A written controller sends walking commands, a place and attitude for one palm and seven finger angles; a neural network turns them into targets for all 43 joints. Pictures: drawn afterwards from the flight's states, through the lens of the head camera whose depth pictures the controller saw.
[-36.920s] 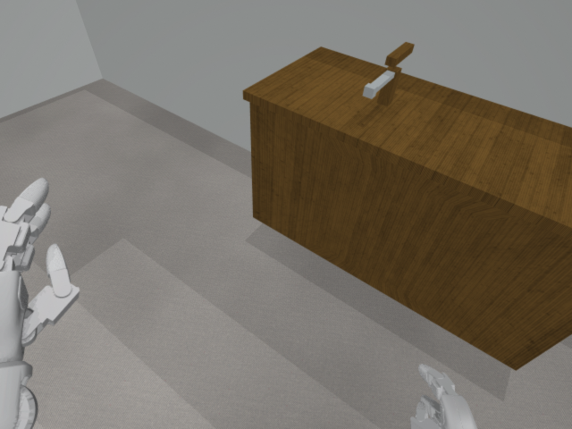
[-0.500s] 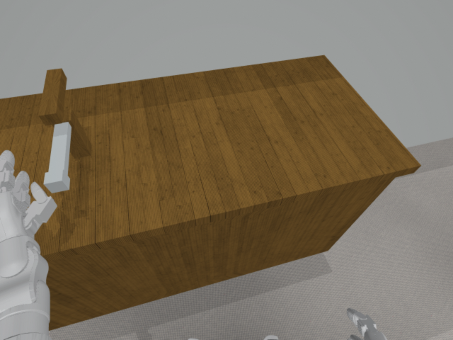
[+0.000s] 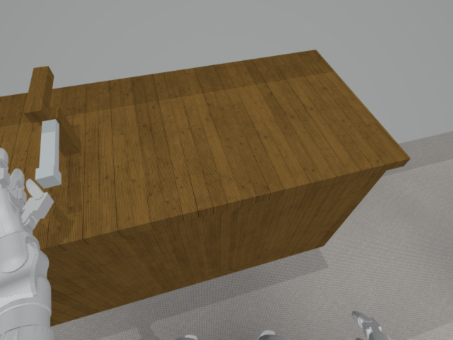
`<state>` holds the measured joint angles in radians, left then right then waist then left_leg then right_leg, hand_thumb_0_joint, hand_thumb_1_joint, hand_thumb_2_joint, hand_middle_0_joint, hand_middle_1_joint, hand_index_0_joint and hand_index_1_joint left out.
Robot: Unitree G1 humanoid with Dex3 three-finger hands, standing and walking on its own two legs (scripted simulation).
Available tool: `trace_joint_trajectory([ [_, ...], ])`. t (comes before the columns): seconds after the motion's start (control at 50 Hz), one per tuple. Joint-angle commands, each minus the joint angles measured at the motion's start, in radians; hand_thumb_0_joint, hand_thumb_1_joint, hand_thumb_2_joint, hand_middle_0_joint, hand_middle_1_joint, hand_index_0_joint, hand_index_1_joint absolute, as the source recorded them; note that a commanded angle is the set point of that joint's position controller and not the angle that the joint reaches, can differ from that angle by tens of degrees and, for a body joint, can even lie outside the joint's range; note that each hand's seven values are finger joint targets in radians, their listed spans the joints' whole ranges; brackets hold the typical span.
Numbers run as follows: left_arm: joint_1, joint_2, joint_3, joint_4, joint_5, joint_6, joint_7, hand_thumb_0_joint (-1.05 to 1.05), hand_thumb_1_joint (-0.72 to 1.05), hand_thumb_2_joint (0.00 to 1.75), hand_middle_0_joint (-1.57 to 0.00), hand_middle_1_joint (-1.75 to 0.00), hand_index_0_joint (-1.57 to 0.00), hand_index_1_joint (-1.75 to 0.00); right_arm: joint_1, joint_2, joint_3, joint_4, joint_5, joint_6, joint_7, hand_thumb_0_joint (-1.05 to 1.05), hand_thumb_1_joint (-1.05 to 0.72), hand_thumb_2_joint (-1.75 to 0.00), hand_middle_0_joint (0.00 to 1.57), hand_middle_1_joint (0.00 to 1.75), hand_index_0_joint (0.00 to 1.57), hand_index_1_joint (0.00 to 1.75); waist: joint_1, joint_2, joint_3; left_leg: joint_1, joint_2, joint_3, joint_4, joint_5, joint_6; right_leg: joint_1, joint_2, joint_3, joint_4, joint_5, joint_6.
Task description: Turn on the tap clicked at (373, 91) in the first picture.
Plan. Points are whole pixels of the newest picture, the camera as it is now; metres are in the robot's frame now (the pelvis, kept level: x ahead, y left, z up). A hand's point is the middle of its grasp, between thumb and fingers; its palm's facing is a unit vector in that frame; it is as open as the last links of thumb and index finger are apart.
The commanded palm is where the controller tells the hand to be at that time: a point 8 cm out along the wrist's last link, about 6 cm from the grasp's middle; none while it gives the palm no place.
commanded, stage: push the lever round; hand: left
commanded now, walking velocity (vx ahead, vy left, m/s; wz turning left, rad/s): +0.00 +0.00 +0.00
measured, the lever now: (48, 176) +0.36 +0.33 +0.08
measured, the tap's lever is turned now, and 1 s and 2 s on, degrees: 3 30 62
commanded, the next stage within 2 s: none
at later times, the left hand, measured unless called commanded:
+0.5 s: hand (75, 189) +0.35 +0.28 +0.06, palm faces +0.64 -0.77 -0.05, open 7.7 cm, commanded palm +0.30 +0.31 +0.06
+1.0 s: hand (97, 178) +0.37 +0.25 +0.06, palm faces +0.72 -0.69 -0.06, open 7.7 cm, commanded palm +0.32 +0.27 +0.06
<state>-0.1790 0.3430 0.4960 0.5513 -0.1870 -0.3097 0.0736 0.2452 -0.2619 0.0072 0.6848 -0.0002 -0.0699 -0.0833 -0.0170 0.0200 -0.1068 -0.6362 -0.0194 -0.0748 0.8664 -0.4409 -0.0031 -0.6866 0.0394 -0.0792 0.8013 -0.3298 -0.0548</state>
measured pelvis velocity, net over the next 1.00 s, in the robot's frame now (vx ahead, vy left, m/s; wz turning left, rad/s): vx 0.00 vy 0.01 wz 0.00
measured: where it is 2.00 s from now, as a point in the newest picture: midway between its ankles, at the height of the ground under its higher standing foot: outside the picture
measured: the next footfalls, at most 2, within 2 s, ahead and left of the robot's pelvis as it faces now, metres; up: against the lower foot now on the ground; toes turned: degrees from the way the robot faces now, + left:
none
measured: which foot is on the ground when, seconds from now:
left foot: down 0.00-1.00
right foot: down 0.00-1.00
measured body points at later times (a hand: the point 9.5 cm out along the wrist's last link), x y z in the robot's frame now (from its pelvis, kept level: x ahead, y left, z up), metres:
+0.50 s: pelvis +0.00 +0.01 +0.00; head +0.05 +0.01 +0.45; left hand +0.31 +0.32 +0.07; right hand +0.13 -0.24 -0.11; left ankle -0.01 +0.12 -0.70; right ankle +0.04 -0.09 -0.70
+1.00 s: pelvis +0.00 +0.01 +0.00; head +0.04 +0.01 +0.45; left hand +0.33 +0.29 +0.06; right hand +0.12 -0.24 -0.11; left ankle -0.01 +0.12 -0.70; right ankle +0.04 -0.09 -0.70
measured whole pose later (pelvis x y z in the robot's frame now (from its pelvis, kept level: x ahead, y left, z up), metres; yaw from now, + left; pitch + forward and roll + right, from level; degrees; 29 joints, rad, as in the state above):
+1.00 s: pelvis +0.00 +0.01 +0.00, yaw +0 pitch +12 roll -1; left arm -0.33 0.12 0.31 0.58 0.00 -0.28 0.59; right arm 0.22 -0.22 -0.01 0.72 -0.05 -0.04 -0.04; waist -0.03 0.02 -0.13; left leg -0.64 -0.03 -0.07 0.87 -0.44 0.01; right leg -0.69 0.02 -0.07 0.80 -0.33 -0.04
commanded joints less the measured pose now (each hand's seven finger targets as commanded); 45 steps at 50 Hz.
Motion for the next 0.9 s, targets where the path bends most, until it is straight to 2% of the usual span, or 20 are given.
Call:
trace_joint_trajectory([
  [0.0,-0.243,0.245,0.036,-0.216,-0.008,-0.081,0.015,0.0,0.9,0.9,-0.15,-0.15,-0.15,-0.15,-0.006,-0.136,-0.055,-0.111,0.0,-0.043,-0.009,0.0,-0.9,-0.9,0.2,0.3,0.2,0.3,-0.002,0.045,-0.272,-0.014,-0.007,0.024,-0.121,0.203,0.029,0.312,-0.036,0.095,-0.1,0.175,0.038],
  [0.14,-0.273,0.21,0.002,-0.227,0.016,-0.066,0.077,0.0,0.9,0.9,-0.15,-0.15,-0.15,-0.15,-0.009,-0.136,-0.055,-0.109,-0.006,-0.036,-0.007,0.0,-0.9,-0.9,0.2,0.3,0.2,0.3,-0.014,0.036,-0.264,-0.008,-0.006,0.023,-0.126,0.203,0.028,0.3,-0.038,0.091,-0.106,0.172,0.039],
  [0.16,-0.264,0.229,0.024,-0.243,0.025,-0.072,0.093,0.0,0.9,0.9,-0.15,-0.15,-0.15,-0.15,-0.008,-0.135,-0.059,-0.108,-0.008,-0.034,-0.008,0.0,-0.9,-0.9,0.2,0.3,0.2,0.3,-0.004,0.039,-0.281,-0.002,-0.004,0.019,-0.125,0.224,0.028,0.316,-0.038,0.089,-0.101,0.191,0.036],
  [0.22,-0.285,0.153,-0.045,-0.252,0.037,-0.072,0.127,0.0,0.9,0.9,-0.15,-0.15,-0.15,-0.15,-0.015,-0.128,-0.056,-0.109,-0.009,-0.038,-0.001,0.0,-0.9,-0.9,0.2,0.3,0.2,0.3,-0.019,0.053,-0.262,0.023,-0.003,0.017,-0.131,0.208,0.021,0.273,-0.033,0.078,-0.105,0.163,0.034],
  [0.26,-0.285,0.176,-0.017,-0.243,0.048,-0.072,0.157,0.0,0.9,0.9,-0.15,-0.15,-0.15,-0.15,-0.018,-0.132,-0.056,-0.106,-0.013,-0.035,-0.003,0.0,-0.9,-0.9,0.2,0.3,0.2,0.3,-0.012,0.042,-0.266,0.013,-0.003,0.014,-0.13,0.204,0.024,0.279,-0.034,0.078,-0.106,0.155,0.033],
  [0.32,-0.312,0.109,-0.078,-0.251,0.062,-0.074,0.193,0.0,0.9,0.9,-0.15,-0.15,-0.15,-0.15,-0.025,-0.124,-0.055,-0.109,-0.015,-0.038,0.002,0.0,-0.9,-0.9,0.2,0.3,0.2,0.3,-0.021,0.042,-0.257,0.025,-0.005,0.013,-0.137,0.188,0.018,0.262,-0.034,0.073,-0.108,0.136,0.032],
  [0.36,-0.319,0.128,-0.061,-0.261,0.081,-0.076,0.223,0.0,0.9,0.9,-0.15,-0.15,-0.15,-0.15,-0.027,-0.125,-0.055,-0.105,-0.021,-0.034,0.001,0.0,-0.9,-0.9,0.2,0.3,0.2,0.3,-0.013,0.059,-0.268,0.037,-0.003,0.008,-0.14,0.214,0.013,0.265,-0.034,0.067,-0.102,0.151,0.027],
  [0.4,-0.336,0.085,-0.099,-0.266,0.09,-0.073,0.248,0.0,0.9,0.9,-0.15,-0.15,-0.15,-0.15,-0.029,-0.12,-0.055,-0.108,-0.024,-0.034,0.006,0.0,-0.9,-0.9,0.2,0.3,0.2,0.3,-0.025,0.038,-0.28,0.048,-0.003,0.01,-0.136,0.222,0.01,0.259,-0.033,0.064,-0.099,0.161,0.03],
  [0.44,-0.325,0.076,-0.102,-0.253,0.099,-0.066,0.269,0.0,0.9,0.9,-0.15,-0.15,-0.15,-0.15,-0.03,-0.119,-0.055,-0.108,-0.026,-0.032,0.009,0.0,-0.9,-0.9,0.2,0.3,0.2,0.3,-0.02,0.03,-0.279,0.038,-0.004,0.012,-0.137,0.22,0.009,0.266,-0.034,0.065,-0.101,0.161,0.03],
  [0.46,-0.325,0.111,-0.066,-0.239,0.108,-0.063,0.285,0.0,0.9,0.9,-0.15,-0.15,-0.15,-0.15,-0.031,-0.121,-0.055,-0.104,-0.028,-0.027,0.007,0.0,-0.9,-0.9,0.2,0.3,0.2,0.3,-0.014,0.034,-0.271,0.031,-0.002,0.007,-0.138,0.22,0.009,0.266,-0.035,0.066,-0.101,0.158,0.028],
  [0.5,-0.335,0.053,-0.116,-0.244,0.116,-0.059,0.306,0.0,0.9,0.9,-0.15,-0.15,-0.15,-0.15,-0.035,-0.113,-0.054,-0.11,-0.029,-0.025,0.012,0.0,-0.9,-0.9,0.2,0.3,0.2,0.3,-0.017,0.033,-0.273,0.042,-0.003,0.012,-0.139,0.234,0.005,0.266,-0.034,0.062,-0.098,0.17,0.028],
  [0.56,-0.338,0.089,-0.066,-0.222,0.126,-0.054,0.344,0.0,0.9,0.9,-0.15,-0.15,-0.15,-0.15,-0.035,-0.115,-0.058,-0.104,-0.034,-0.019,0.012,0.0,-0.9,-0.9,0.2,0.3,0.2,0.3,-0.01,0.001,-0.278,0.026,-0.003,0.012,-0.138,0.226,0.009,0.28,-0.034,0.065,-0.106,0.164,0.029],
  [0.6,-0.369,0.039,-0.121,-0.248,0.137,-0.056,0.359,0.0,0.9,0.9,-0.15,-0.15,-0.15,-0.15,-0.038,-0.106,-0.055,-0.11,-0.034,-0.018,0.017,0.0,-0.9,-0.9,0.2,0.3,0.2,0.3,-0.016,0.03,-0.294,0.042,-0.004,0.014,-0.137,0.238,0.004,0.279,-0.035,0.064,-0.098,0.175,0.027],
  [0.66,-0.349,0.041,-0.119,-0.27,0.158,-0.059,0.389,0.0,0.9,0.9,-0.15,-0.15,-0.15,-0.15,-0.038,-0.108,-0.06,-0.108,-0.04,-0.017,0.021,0.0,-0.9,-0.9,0.2,0.3,0.2,0.3,-0.005,0.076,-0.315,0.061,-0.001,0.012,-0.133,0.291,-0.006,0.282,-0.032,0.06,-0.087,0.207,0.02],
  [0.7,-0.4,-0.021,-0.183,-0.265,0.166,-0.057,0.405,0.0,0.9,0.9,-0.15,-0.15,-0.15,-0.15,-0.04,-0.102,-0.059,-0.101,-0.042,-0.017,0.026,0.0,-0.9,-0.9,0.2,0.3,0.2,0.3,-0.031,0.055,-0.295,0.074,0.003,0.007,-0.131,0.278,-0.011,0.247,-0.031,0.052,-0.088,0.186,0.022],
  [0.76,-0.391,0.015,-0.129,-0.228,0.168,-0.05,0.436,0.0,0.9,0.9,-0.15,-0.15,-0.15,-0.15,-0.042,-0.109,-0.065,-0.094,-0.044,-0.013,0.022,0.0,-0.9,-0.9,0.2,0.3,0.2,0.3,-0.022,0.0,-0.288,0.045,0.003,0.009,-0.13,0.256,-0.002,0.267,-0.033,0.059,-0.1,0.179,0.025],
  [0.8,-0.438,-0.04,-0.187,-0.237,0.175,-0.048,0.451,0.0,0.9,0.9,-0.15,-0.15,-0.15,-0.15,-0.049,-0.102,-0.062,-0.096,-0.044,-0.014,0.024,0.0,-0.9,-0.9,0.2,0.3,0.2,0.3,-0.035,0.017,-0.288,0.055,0.001,0.012,-0.132,0.25,-0.004,0.255,-0.036,0.058,-0.099,0.173,0.026],
  [0.84,-0.458,-0.052,-0.196,-0.223,0.187,-0.045,0.472,0.0,0.9,0.9,-0.15,-0.15,-0.15,-0.15,-0.049,-0.1,-0.063,-0.09,-0.048,-0.014,0.026,0.0,-0.9,-0.9,0.2,0.3,0.2,0.3,-0.035,0.041,-0.285,0.059,0.001,0.009,-0.133,0.246,-0.008,0.239,-0.034,0.056,-0.098,0.158,0.023],
  [0.86,-0.446,-0.012,-0.152,-0.209,0.197,-0.041,0.487,0.0,0.9,0.9,-0.15,-0.15,-0.15,-0.15,-0.045,-0.103,-0.064,-0.083,-0.048,-0.01,0.024,0.0,-0.9,-0.9,0.2,0.3,0.2,0.3,-0.021,0.046,-0.293,0.055,0.002,0.005,-0.134,0.253,-0.011,0.245,-0.033,0.057,-0.096,0.157,0.02],
  [0.88,-0.479,-0.054,-0.201,-0.216,0.204,-0.04,0.495,0.0,0.9,0.9,-0.15,-0.15,-0.15,-0.15,-0.05,-0.097,-0.062,-0.087,-0.049,-0.008,0.028,0.0,-0.9,-0.9,0.2,0.3,0.2,0.3,-0.037,0.049,-0.294,0.061,0.0,0.008,-0.132,0.245,-0.008,0.236,-0.036,0.057,-0.095,0.152,0.023],
])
